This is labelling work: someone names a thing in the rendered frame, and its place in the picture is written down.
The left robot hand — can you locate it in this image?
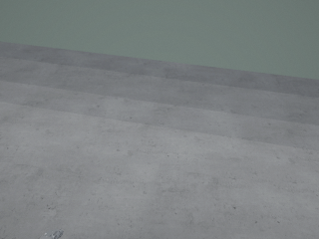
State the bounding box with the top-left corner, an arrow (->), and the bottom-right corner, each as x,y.
39,229 -> 64,239

